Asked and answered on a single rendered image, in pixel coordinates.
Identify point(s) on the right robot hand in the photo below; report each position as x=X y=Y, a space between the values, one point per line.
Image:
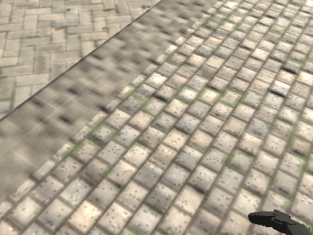
x=279 y=221

